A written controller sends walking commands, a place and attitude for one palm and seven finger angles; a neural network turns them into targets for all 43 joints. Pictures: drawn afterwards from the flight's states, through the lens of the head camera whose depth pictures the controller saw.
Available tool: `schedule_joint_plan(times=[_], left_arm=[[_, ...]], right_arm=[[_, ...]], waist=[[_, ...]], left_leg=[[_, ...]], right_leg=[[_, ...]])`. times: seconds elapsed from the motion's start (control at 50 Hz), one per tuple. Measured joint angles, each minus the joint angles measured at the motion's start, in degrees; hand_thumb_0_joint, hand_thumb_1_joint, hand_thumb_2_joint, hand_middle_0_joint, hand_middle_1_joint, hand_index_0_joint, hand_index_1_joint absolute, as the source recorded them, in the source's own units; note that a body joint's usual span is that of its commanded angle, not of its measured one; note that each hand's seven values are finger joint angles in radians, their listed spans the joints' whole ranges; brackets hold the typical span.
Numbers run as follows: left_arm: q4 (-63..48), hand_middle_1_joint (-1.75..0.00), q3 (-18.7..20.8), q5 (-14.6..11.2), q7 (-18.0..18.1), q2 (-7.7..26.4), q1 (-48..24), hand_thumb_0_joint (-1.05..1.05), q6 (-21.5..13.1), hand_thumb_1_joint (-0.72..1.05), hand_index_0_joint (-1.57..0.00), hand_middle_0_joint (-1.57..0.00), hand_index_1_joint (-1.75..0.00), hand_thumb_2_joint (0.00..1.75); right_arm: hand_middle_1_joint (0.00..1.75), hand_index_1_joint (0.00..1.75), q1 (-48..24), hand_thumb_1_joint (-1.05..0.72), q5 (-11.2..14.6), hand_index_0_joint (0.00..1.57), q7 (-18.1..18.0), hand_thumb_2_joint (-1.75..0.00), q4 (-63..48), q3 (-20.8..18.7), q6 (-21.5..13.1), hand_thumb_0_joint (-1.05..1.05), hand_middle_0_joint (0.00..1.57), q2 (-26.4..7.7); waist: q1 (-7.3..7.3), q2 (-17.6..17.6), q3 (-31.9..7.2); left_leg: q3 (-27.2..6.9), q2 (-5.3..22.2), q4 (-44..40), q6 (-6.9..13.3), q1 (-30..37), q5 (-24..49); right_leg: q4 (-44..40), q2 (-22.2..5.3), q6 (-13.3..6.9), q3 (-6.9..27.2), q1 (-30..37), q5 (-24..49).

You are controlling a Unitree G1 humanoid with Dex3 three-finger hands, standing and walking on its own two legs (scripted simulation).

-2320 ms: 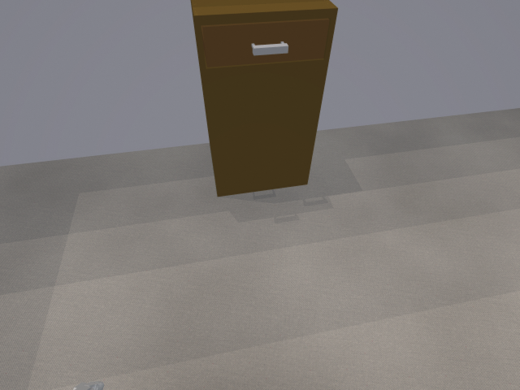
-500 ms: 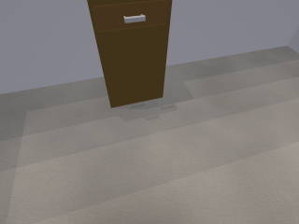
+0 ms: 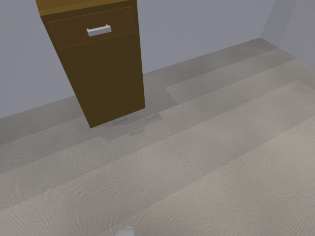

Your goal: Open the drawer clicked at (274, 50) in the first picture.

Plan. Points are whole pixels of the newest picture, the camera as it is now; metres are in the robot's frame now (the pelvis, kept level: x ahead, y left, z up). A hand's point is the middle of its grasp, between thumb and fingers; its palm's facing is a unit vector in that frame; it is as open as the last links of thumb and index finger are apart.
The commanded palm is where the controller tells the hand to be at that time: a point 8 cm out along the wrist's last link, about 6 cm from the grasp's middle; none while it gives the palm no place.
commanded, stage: walk to a spot facing it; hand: left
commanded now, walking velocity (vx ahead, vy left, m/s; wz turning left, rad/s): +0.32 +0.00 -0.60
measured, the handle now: (98, 29) +1.08 +0.45 +0.00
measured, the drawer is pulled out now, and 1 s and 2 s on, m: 0.00 0.00 0.00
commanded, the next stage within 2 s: turn to face it in 1.46 s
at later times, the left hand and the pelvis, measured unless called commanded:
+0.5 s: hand (110, 175) +0.33 +0.21 -0.17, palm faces -0.33 -0.92 -0.19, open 7.4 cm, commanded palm none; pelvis +0.16 +0.05 -0.01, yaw -21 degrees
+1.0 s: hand (153, 139) +0.50 +0.08 -0.18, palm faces -0.51 -0.83 -0.22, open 7.2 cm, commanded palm none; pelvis +0.35 -0.06 -0.01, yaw -33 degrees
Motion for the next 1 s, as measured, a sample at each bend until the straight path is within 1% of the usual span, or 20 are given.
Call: schedule_joint_plan(times=[0.1,0.14,0.16,0.2,0.24,0.28,0.34,0.42,0.5,0.58,0.64,0.66,0.68,0.7,0.74,0.78,0.82,0.88,0.94,1.0], left_arm=[[0.3,-0.30,0.6,0.2,0.3,0.9,0.4,0.00,0.4,0.91,-0.20,-0.20,-0.30,0.90],[0.1,-0.30,1.0,0.0,0.3,1.5,0.7,0.01,0.8,0.91,-0.20,-0.20,-0.30,0.90],[0.0,-0.30,1.3,-0.2,0.1,1.6,0.8,0.01,1.1,0.91,-0.20,-0.20,-0.30,0.90],[0.8,-0.30,2.0,-0.3,-0.2,2.7,-0.8,0.01,1.9,0.91,-0.20,-0.20,-0.30,0.90],[1.0,-0.30,2.7,0.1,-0.7,4.0,-2.6,0.01,2.5,0.91,-0.20,-0.20,-0.30,0.90],[0.2,-0.30,3.3,0.5,-1.4,5.0,-4.6,0.01,2.8,0.91,-0.20,-0.20,-0.30,0.90],[-1.7,-0.30,3.8,0.7,-1.8,5.8,-7.3,0.01,2.9,0.91,-0.20,-0.20,-0.30,0.90],[-3.5,-0.30,3.8,0.8,-2.1,5.8,-11.2,0.01,3.4,0.91,-0.19,-0.20,-0.30,0.90],[-4.2,-0.30,3.1,0.8,-2.4,5.0,-15.7,0.01,4.0,0.92,-0.19,-0.19,-0.30,0.90],[-4.6,-0.30,2.1,0.5,-2.6,3.6,-20.3,0.01,3.9,0.92,-0.19,-0.19,-0.30,0.90],[-5.2,-0.30,1.2,0.4,-2.6,2.8,-22.9,0.01,2.9,0.91,-0.19,-0.19,-0.30,0.90],[-5.4,-0.30,1.0,0.5,-2.6,2.6,-23.2,0.01,2.2,0.91,-0.19,-0.19,-0.30,0.90],[-5.6,-0.30,0.6,0.5,-2.6,2.9,-23.1,0.01,1.3,0.91,-0.20,-0.20,-0.30,0.90],[-5.7,-0.30,0.5,0.4,-2.2,2.8,-23.0,0.00,0.3,0.91,-0.20,-0.20,-0.30,0.90],[-5.5,-0.30,0.2,-0.5,-1.4,2.5,-22.5,0.00,-0.7,0.91,-0.20,-0.20,-0.30,0.90],[-4.6,-0.30,-0.1,-1.0,-0.8,2.3,-20.8,0.00,-0.8,0.91,-0.20,-0.20,-0.30,0.90],[-3.0,-0.30,-0.3,-0.8,-0.2,1.8,-18.6,0.00,-0.7,0.91,-0.20,-0.20,-0.30,0.90],[-1.4,-0.30,0.8,-0.8,0.8,1.6,-15.8,-0.01,-0.8,0.94,-0.20,-0.20,-0.30,0.90],[-0.1,-0.30,0.9,-0.4,0.7,2.0,-13.3,-0.01,-0.9,0.95,-0.20,-0.20,-0.30,0.90],[0.6,-0.30,0.8,-0.2,0.5,2.2,-10.8,-0.01,-1.1,0.94,-0.20,-0.20,-0.30,0.90]], right_arm=[[0.30,0.30,-1.8,-0.91,0.6,0.20,0.0,-0.90,-1.7,0.6,-1.1,0.01,0.20,1.3],[0.30,0.30,-2.1,-0.91,0.8,0.20,-0.3,-0.90,-2.9,1.2,-2.3,0.01,0.20,1.9],[0.30,0.30,-2.2,-0.91,0.6,0.20,-0.5,-0.90,-3.5,1.6,-3.2,0.01,0.20,1.9],[0.30,0.30,-2.1,-0.91,0.3,0.20,-0.8,-0.90,-3.9,2.2,-4.0,0.01,0.20,3.2],[0.30,0.30,-0.3,-0.91,0.2,0.20,-0.9,-0.90,-3.8,2.6,-4.2,0.01,0.21,4.3],[0.30,0.30,2.2,-0.91,0.1,0.21,-1.1,-0.90,-2.8,2.9,-4.4,0.01,0.21,5.1],[0.30,0.30,6.1,-0.92,0.5,0.21,-2.0,-0.90,-0.5,2.3,-4.9,0.00,0.21,5.4],[0.30,0.30,10.8,-0.93,0.5,0.21,-2.3,-0.90,2.5,1.7,-5.2,0.00,0.21,4.0],[0.30,0.30,15.0,-0.93,0.2,0.20,-2.4,-0.90,5.2,1.7,-5.0,0.00,0.20,3.2],[0.30,0.30,18.4,-0.92,-0.2,0.20,-2.3,-0.90,7.4,1.8,-4.5,0.01,0.20,3.2],[0.30,0.30,20.5,-0.92,-0.2,0.20,-2.0,-0.90,8.8,1.9,-3.9,0.01,0.20,3.6],[0.30,0.30,21.3,-0.92,-0.1,0.20,-1.9,-0.90,9.3,2.0,-3.5,0.01,0.20,3.9],[0.30,0.30,22.4,-0.91,0.2,0.20,-1.6,-0.90,9.6,2.1,-3.2,0.01,0.20,4.4],[0.30,0.30,22.4,-0.91,0.6,0.20,-1.4,-0.90,9.9,2.2,-2.6,0.01,0.20,4.7],[0.30,0.30,19.6,-0.91,0.9,0.20,-1.4,-0.90,9.7,2.0,-1.7,0.01,0.20,5.0],[0.30,0.30,16.1,-0.91,0.7,0.20,-1.4,-0.90,8.5,1.9,-1.6,0.01,0.20,5.2],[0.30,0.30,12.5,-0.91,0.3,0.20,-1.4,-0.90,6.6,1.7,-1.6,0.01,0.20,5.2],[0.30,0.30,8.0,-0.91,-0.2,0.20,-1.2,-0.90,3.8,1.5,-1.8,0.01,0.20,5.5],[0.30,0.30,4.5,-0.94,-0.5,0.20,-1.2,-0.90,2.3,0.9,-1.7,0.01,0.20,5.0],[0.30,0.30,2.1,-0.95,-0.4,0.20,-0.3,-0.90,1.5,0.6,-1.8,0.01,0.20,3.8]], waist=[[1.31,-1.1,-0.4],[1.27,-1.7,-0.6],[0.95,-1.3,-0.8],[0.45,-2.8,-0.1],[-0.14,-3.4,-0.3],[-0.53,-3.7,-0.6],[-1.15,-3.7,-0.7],[-2.44,-3.5,0.2],[-4.18,-2.9,2.3],[-6.39,-2.1,4.9],[-7.61,-1.4,6.4],[-7.59,-1.4,6.7],[-7.68,-2.3,6.3],[-7.21,-2.6,6.2],[-7.32,-2.2,7.4],[-7.65,-2.0,7.7],[-7.72,-1.4,6.9],[-7.18,-0.5,4.9],[-5.99,0.3,3.0],[-4.28,0.5,1.6]], left_leg=[[0.5,-2.1,-11.4,0.9,4.8,-2.5],[1.0,-2.8,-19.3,1.4,9.2,-1.4],[1.0,-2.5,-21.6,2.4,10.5,0.3],[3.3,-2.6,-18.6,4.3,11.1,0.5],[5.3,-2.1,-19.4,5.1,13.7,-1.0],[7.0,-1.6,-22.6,5.2,17.0,-1.0],[9.7,-1.3,-27.1,5.2,21.4,-0.8],[13.3,-1.2,-30.4,5.2,26.2,-2.2],[16.3,-0.8,-32.1,4.4,30.5,-4.4],[19.1,0.1,-32.6,2.8,34.4,-7.4],[20.9,2.1,-28.7,1.1,35.9,-11.4],[21.3,3.2,-24.6,0.7,35.5,-13.0],[20.9,4.2,-17.2,0.6,33.4,-14.0],[18.4,5.0,-5.8,0.6,29.0,-14.8],[10.2,4.5,14.8,1.2,19.3,-14.3],[5.7,4.3,24.1,1.3,11.3,-9.9],[3.7,5.1,24.1,1.3,4.8,-6.5],[2.4,6.2,17.5,0.8,-1.9,-2.9],[2.5,6.3,9.4,0.5,-4.5,0.4],[3.1,5.5,0.9,0.5,-3.7,2.2]], right_leg=[[2.1,-0.1,1.6,3.3,1.4,-3.3],[6.2,0.2,2.5,4.8,0.7,-6.4],[11.2,0.8,2.3,4.4,-1.1,-9.1],[25.7,-0.5,2.4,0.6,-6.6,-13.8],[37.9,-2.4,2.8,-4.1,-12.4,-12.6],[44.3,-4.6,3.5,-7.4,-17.3,-8.1],[47.6,-7.3,4.6,-9.2,-23.2,-1.9],[46.4,-9.8,5.6,-9.7,-28.6,3.4],[37.9,-10.9,5.4,-11.6,-29.7,6.0],[25.7,-9.7,3.7,-14.4,-26.7,5.2],[18.9,-6.8,1.1,-16.7,-22.4,1.7],[16.2,-5.8,0.1,-17.6,-19.8,1.4],[13.4,-5.6,-1.2,-17.9,-16.5,2.1],[14.8,-5.3,-2.3,-17.7,-16.6,1.9],[17.8,-4.1,-2.9,-17.1,-16.1,-0.5],[16.1,-2.9,-2.5,-16.3,-13.3,-1.1],[12.7,-1.8,-1.9,-15.3,-10.5,-0.4],[8.6,-0.9,-1.9,-13.8,-7.2,0.1],[6.1,-0.5,-1.3,-12.5,-4.5,-0.3],[4.8,-0.6,-0.5,-11.4,-1.9,-1.6]])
